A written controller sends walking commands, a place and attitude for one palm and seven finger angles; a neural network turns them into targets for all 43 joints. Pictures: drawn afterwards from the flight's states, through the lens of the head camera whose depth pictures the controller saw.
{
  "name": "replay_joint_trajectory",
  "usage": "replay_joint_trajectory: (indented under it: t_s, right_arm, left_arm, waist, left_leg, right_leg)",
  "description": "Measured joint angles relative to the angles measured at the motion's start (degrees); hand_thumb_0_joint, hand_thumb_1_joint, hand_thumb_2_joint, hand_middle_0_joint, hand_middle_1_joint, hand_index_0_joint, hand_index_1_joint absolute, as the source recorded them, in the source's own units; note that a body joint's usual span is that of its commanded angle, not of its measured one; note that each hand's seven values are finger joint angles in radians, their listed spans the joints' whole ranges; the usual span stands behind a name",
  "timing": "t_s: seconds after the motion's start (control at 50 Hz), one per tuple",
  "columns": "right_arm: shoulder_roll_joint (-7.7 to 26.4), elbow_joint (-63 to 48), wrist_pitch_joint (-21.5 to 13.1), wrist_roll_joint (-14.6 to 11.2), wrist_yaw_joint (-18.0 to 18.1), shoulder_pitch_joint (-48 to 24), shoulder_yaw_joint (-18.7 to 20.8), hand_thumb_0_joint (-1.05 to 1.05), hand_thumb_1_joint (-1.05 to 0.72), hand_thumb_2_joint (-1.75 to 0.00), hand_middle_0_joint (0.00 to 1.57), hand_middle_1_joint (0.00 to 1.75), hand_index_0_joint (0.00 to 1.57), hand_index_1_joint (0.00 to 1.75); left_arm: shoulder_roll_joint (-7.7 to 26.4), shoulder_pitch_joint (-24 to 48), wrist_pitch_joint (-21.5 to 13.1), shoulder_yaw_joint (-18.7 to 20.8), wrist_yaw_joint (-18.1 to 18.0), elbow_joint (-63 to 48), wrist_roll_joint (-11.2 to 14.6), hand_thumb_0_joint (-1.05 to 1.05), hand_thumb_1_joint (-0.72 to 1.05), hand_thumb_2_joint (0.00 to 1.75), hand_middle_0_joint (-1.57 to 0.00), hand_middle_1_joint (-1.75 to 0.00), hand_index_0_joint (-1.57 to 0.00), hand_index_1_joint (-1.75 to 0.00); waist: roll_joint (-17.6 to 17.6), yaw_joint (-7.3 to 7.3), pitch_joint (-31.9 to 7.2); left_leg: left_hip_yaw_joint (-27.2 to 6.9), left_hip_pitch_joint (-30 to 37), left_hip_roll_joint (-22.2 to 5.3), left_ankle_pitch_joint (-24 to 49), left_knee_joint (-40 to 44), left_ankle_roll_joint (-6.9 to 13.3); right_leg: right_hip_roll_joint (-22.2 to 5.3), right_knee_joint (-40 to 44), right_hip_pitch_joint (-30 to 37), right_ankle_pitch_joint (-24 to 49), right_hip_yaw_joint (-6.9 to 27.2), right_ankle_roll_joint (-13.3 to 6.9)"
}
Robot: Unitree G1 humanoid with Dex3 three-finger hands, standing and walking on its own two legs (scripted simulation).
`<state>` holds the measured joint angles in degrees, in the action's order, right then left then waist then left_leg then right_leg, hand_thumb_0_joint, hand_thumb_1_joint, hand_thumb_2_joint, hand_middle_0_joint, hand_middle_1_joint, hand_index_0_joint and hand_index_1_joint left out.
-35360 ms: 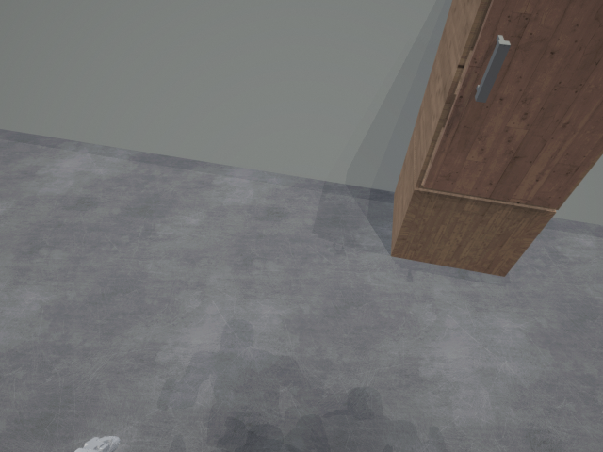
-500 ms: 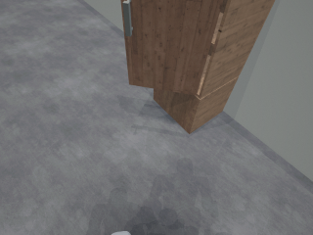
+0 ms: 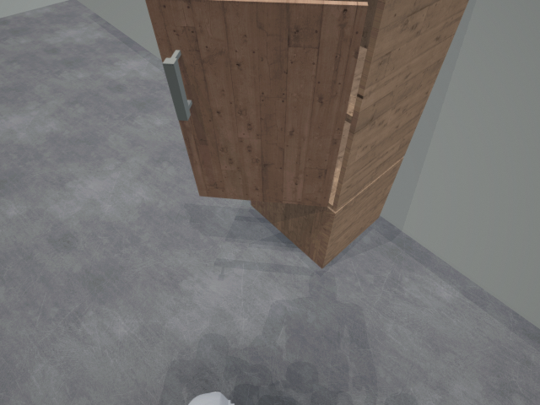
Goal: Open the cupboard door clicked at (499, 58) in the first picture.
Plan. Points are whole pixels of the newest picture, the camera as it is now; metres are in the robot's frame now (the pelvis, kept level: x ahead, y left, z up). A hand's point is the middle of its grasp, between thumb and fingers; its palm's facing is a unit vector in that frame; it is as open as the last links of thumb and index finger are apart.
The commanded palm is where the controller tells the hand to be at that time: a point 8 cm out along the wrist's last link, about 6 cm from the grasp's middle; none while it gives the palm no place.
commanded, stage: take the last steps up to it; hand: left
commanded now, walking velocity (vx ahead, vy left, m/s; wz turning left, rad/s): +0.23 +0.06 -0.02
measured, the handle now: (180, 85) +0.73 +0.24 +0.07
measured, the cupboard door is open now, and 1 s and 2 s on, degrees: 41 41 41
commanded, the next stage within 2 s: come to a stop and stand still in 0.14 s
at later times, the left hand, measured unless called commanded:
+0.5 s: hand (158, 367) +0.21 +0.23 -0.19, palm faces +0.01 -0.98 -0.22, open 7.3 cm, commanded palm none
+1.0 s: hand (155, 363) +0.21 +0.23 -0.18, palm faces +0.01 -0.97 -0.23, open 7.4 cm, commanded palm none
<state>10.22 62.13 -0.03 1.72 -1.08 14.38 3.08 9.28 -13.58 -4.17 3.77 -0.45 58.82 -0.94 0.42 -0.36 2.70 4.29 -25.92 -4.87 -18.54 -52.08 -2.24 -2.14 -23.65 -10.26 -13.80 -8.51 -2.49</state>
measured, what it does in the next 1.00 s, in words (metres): walks ahead: left foot, then right foot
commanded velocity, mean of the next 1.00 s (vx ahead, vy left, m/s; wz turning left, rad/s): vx -0.09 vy -0.03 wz -0.01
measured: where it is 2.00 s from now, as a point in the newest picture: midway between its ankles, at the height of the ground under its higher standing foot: outside the picture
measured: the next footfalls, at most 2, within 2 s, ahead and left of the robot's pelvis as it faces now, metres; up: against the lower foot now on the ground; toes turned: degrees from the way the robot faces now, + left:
left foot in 0.18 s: +0.20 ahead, +0.16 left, +0.00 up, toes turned +2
right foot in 0.46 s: +0.21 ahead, -0.08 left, +0.00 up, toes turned -6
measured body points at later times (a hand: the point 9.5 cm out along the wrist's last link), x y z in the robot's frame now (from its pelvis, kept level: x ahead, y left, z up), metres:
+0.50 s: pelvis +0.15 +0.04 -0.02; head +0.18 +0.04 +0.43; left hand +0.21 +0.28 -0.17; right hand +0.20 -0.20 -0.17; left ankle +0.17 +0.16 -0.74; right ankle +0.17 -0.07 -0.75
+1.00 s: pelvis +0.14 +0.03 -0.01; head +0.18 +0.04 +0.44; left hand +0.21 +0.28 -0.16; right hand +0.18 -0.20 -0.16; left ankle +0.15 +0.15 -0.75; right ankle +0.09 -0.10 -0.74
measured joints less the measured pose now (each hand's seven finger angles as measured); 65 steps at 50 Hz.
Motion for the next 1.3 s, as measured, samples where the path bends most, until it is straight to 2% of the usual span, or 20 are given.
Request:
replay_joint_trajectory:
  t_s: [0.08, 0.16, 0.18, 0.22, 0.26, 0.3, 0.4, 0.46, 0.54, 0.6, 0.64, 0.68, 0.72, 0.78, 0.82, 0.86, 0.94, 1.02, 1.12, 1.3]
  right_arm:
    - [-0.58, -1.65, -0.57, -0.19, -0.51, -2.47, -0.11, 0.01, -0.92, -0.90, 0.20, 0.30, 0.20, 0.30]
    - [-0.44, -2.70, -1.54, -0.10, -0.76, -4.71, -0.55, 0.01, -0.92, -0.90, 0.20, 0.30, 0.20, 0.30]
    - [0.01, -3.26, -2.16, 0.05, -0.71, -4.86, -0.70, 0.01, -0.92, -0.90, 0.20, 0.30, 0.20, 0.30]
    - [-0.16, -3.99, -3.09, 0.48, 0.12, -5.67, -0.66, 0.01, -0.91, -0.90, 0.20, 0.30, 0.20, 0.30]
    - [-0.96, -4.50, -3.29, 0.52, 0.87, -5.60, -0.99, 0.01, -0.91, -0.89, 0.20, 0.30, 0.20, 0.30]
    - [-1.54, -4.45, -3.15, 0.47, 1.59, -4.77, -1.43, 0.01, -0.91, -0.89, 0.20, 0.30, 0.20, 0.30]
    - [-0.81, -2.40, -1.22, 0.08, 3.03, -3.89, -1.78, 0.00, -0.94, -0.89, 0.20, 0.30, 0.21, 0.30]
    - [-0.98, -1.64, 0.50, -0.40, 2.85, -3.54, -1.41, 0.00, -0.93, -0.89, 0.20, 0.30, 0.21, 0.30]
    - [0.02, -2.08, 2.15, -0.76, 2.48, -3.56, -0.14, 0.01, -0.92, -0.89, 0.20, 0.30, 0.21, 0.30]
    - [0.58, -2.43, 2.93, -1.07, 2.63, -3.64, 0.34, 0.01, -0.92, -0.89, 0.20, 0.30, 0.20, 0.30]
    - [0.66, -2.53, 3.21, -1.27, 2.73, -3.90, 0.32, 0.01, -0.92, -0.89, 0.20, 0.30, 0.20, 0.30]
    - [0.55, -2.68, 3.16, -1.32, 2.68, -4.10, 0.16, 0.01, -0.91, -0.89, 0.20, 0.30, 0.20, 0.30]
    - [0.87, -3.15, 2.72, -1.03, 2.48, -3.77, -0.09, 0.01, -0.91, -0.89, 0.20, 0.30, 0.20, 0.30]
    - [0.06, -3.63, 2.37, -0.20, 2.65, -3.78, -0.54, 0.01, -0.91, -0.89, 0.20, 0.30, 0.20, 0.30]
    - [-0.49, -4.26, 1.99, 0.17, 3.06, -3.45, -0.96, 0.01, -0.91, -0.89, 0.20, 0.30, 0.20, 0.30]
    - [-0.88, -4.59, 1.73, 0.33, 3.30, -3.19, -1.27, 0.01, -0.91, -0.89, 0.20, 0.30, 0.20, 0.30]
    - [-1.00, -4.32, 1.38, 0.24, 3.07, -2.94, -1.37, 0.01, -0.91, -0.89, 0.20, 0.30, 0.21, 0.30]
    - [-1.08, -3.49, 1.32, -0.59, 2.50, -2.27, -1.14, 0.01, -0.91, -0.89, 0.21, 0.30, 0.21, 0.30]
    - [0.08, -1.62, 1.65, -0.75, 1.93, -2.23, -0.94, 0.01, -0.91, -0.89, 0.20, 0.30, 0.21, 0.30]
    - [0.14, 2.47, 1.47, -0.53, 2.05, 0.03, -1.43, 0.01, -0.91, -0.89, 0.20, 0.30, 0.20, 0.30]
  left_arm:
    - [0.49, -2.42, 0.33, -0.55, 0.62, 2.73, -0.10, -0.01, 0.93, 0.90, -0.20, -0.29, -0.20, -0.30]
    - [0.34, -5.10, 1.15, -0.69, 0.72, 5.00, -0.02, -0.01, 0.92, 0.90, -0.20, -0.30, -0.20, -0.30]
    - [0.05, -6.18, 1.47, -0.74, 0.76, 5.25, 0.06, 0.00, 0.92, 0.90, -0.20, -0.30, -0.20, -0.30]
    - [0.21, -6.73, 2.58, -0.83, 0.72, 5.79, 0.18, 0.00, 0.91, 0.90, -0.20, -0.30, -0.20, -0.30]
    - [0.76, -5.81, 3.64, -0.88, 0.43, 5.99, 0.04, 0.00, 0.91, 0.90, -0.20, -0.29, -0.20, -0.30]
    - [0.97, -4.03, 4.20, -0.89, 0.35, 5.59, 0.05, 0.00, 0.91, 0.90, -0.20, -0.29, -0.20, -0.30]
    - [0.33, 0.48, 4.72, -1.44, -0.04, 2.41, 0.40, 0.00, 0.91, 0.90, -0.20, -0.29, -0.20, -0.30]
    - [1.29, 1.41, 5.01, -1.29, -0.19, 0.44, -0.05, 0.00, 0.91, 0.90, -0.20, -0.29, -0.20, -0.30]
    - [1.37, 2.91, 5.50, -1.37, -0.22, -0.56, -0.43, 0.00, 0.91, 0.90, -0.20, -0.29, -0.20, -0.30]
    - [1.10, 4.41, 5.22, -1.26, -0.80, -1.03, -0.45, 0.00, 0.91, 0.90, -0.20, -0.29, -0.20, -0.30]
    - [1.14, 5.41, 5.16, -1.12, -1.05, -1.34, -0.38, 0.00, 0.91, 0.90, -0.20, -0.29, -0.20, -0.30]
    - [1.44, 6.16, 5.27, -0.99, -1.19, -1.60, -0.18, 0.00, 0.91, 0.90, -0.20, -0.29, -0.20, -0.30]
    - [1.59, 6.38, 5.57, -0.98, -1.12, -1.94, 0.30, 0.00, 0.90, 0.90, -0.20, -0.30, -0.20, -0.30]
    - [2.56, 6.72, 6.87, -0.77, -1.25, -2.31, 0.59, 0.00, 0.90, 0.90, -0.20, -0.29, -0.20, -0.30]
    - [2.96, 6.92, 7.59, -0.47, -1.31, -2.16, 0.62, 0.00, 0.90, 0.90, -0.20, -0.29, -0.20, -0.30]
    - [3.13, 6.89, 7.82, -0.30, -1.26, -2.12, 0.65, 0.00, 0.90, 0.90, -0.20, -0.29, -0.20, -0.30]
    - [2.82, 5.83, 7.70, -0.77, -0.85, -1.90, 0.65, 0.00, 0.90, 0.90, -0.20, -0.29, -0.20, -0.30]
    - [3.14, 3.24, 6.24, -1.47, -0.59, -1.58, 0.48, 0.00, 0.90, 0.90, -0.20, -0.29, -0.20, -0.30]
    - [1.33, 1.37, 5.60, -2.65, -0.65, 1.96, 0.37, 0.00, 0.90, 0.90, -0.20, -0.29, -0.20, -0.30]
    - [-0.09, -0.91, 4.91, -3.29, -0.77, 4.70, 0.73, 0.00, 0.91, 0.90, -0.20, -0.30, -0.20, -0.30]
  waist:
    - [-1.05, 0.91, 0.15]
    - [-1.62, 2.02, 0.76]
    - [-1.01, 2.26, 0.55]
    - [-1.47, 1.95, 1.02]
    - [-2.65, 1.88, 1.37]
    - [-2.92, 1.75, 1.29]
    - [-1.74, 1.27, 1.24]
    - [-2.55, 1.16, 0.58]
    - [-0.75, 0.03, 0.35]
    - [-0.61, -0.35, 0.98]
    - [-1.21, -0.39, 1.62]
    - [-2.05, -0.43, 2.05]
    - [-1.64, -0.54, 1.87]
    - [-2.73, -0.30, 2.15]
    - [-2.51, -0.48, 2.20]
    - [-2.08, -0.44, 2.28]
    - [-0.80, -0.19, 1.81]
    - [-1.82, 0.18, 0.21]
    - [-0.01, -1.12, -0.06]
    - [-0.18, -0.37, -0.85]
  left_leg:
    - [0.71, -0.40, -0.21, 3.38, 11.22, -0.32]
    - [1.92, 3.10, 1.01, 7.15, 21.19, 0.50]
    - [1.76, 4.68, 0.92, 8.64, 23.66, 1.39]
    - [2.28, 4.10, 1.24, 10.94, 20.18, 3.74]
    - [3.27, 4.80, 1.90, 7.19, 18.15, 4.10]
    - [3.54, 6.47, 2.55, 6.19, 19.81, 3.75]
    - [2.72, 9.56, 2.95, 6.67, 23.43, 3.56]
    - [3.08, 9.52, 3.07, 4.26, 20.97, 2.72]
    - [1.48, 7.82, 2.37, -0.37, 15.43, 1.41]
    - [-0.95, 6.05, 4.12, -9.62, 6.22, 0.67]
    - [-1.30, 6.55, 5.04, -11.30, 5.67, 0.00]
    - [-0.84, 8.57, 5.36, -7.75, 11.24, -0.44]
    - [-0.68, 11.35, 4.28, 3.19, 19.81, 0.76]
    - [0.04, 10.95, 4.36, 0.88, 18.93, 3.97]
    - [-0.31, 10.92, 3.91, 0.66, 19.76, 4.24]
    - [-0.72, 11.10, 3.45, 1.87, 21.33, 3.89]
    - [-1.02, 11.14, 2.63, 3.81, 23.59, 3.25]
    - [-0.05, 9.63, 3.37, 3.47, 21.97, 1.96]
    - [-0.81, 11.34, 2.58, 4.93, 24.06, 0.84]
    - [-1.58, 14.04, 1.29, 6.55, 27.10, -0.21]
  right_leg:
    - [-0.67, 3.24, 4.04, -0.87, 0.61, 1.38]
    - [-1.68, 0.35, 6.70, -5.38, 1.09, 3.52]
    - [-1.58, -2.92, 6.05, -7.56, 1.34, 3.78]
    - [-2.31, -16.58, 1.36, -13.28, 2.64, 2.80]
    - [-2.12, -31.13, -5.03, -15.50, 4.71, 1.83]
    - [-2.09, -37.04, -9.85, -13.56, 4.88, 1.94]
    - [-1.45, -20.94, -10.81, -8.56, 4.31, 3.27]
    - [-1.20, -11.42, -8.45, 0.07, 5.25, 2.49]
    - [-0.15, -12.16, -8.21, -3.87, 4.63, 1.41]
    - [-0.28, -10.76, -7.37, -3.44, 4.32, 1.23]
    - [-0.61, -9.47, -6.65, -2.70, 4.34, 1.34]
    - [-1.00, -8.95, -6.40, -2.31, 4.42, 1.78]
    - [-0.50, -10.11, -7.08, -2.76, 4.00, 2.48]
    - [0.54, -21.46, -10.56, -12.63, 6.88, 2.98]
    - [2.13, -30.52, -12.68, -15.67, 8.70, 3.15]
    - [2.76, -33.91, -12.94, -15.56, 9.24, 3.40]
    - [1.97, -25.17, -8.67, -14.20, 8.26, 3.49]
    - [0.05, -5.68, -0.51, -4.59, 8.83, 3.14]
    - [1.03, -5.24, 0.51, -5.87, 8.21, 2.64]
    - [2.50, -1.42, 3.66, -3.80, 7.48, 1.50]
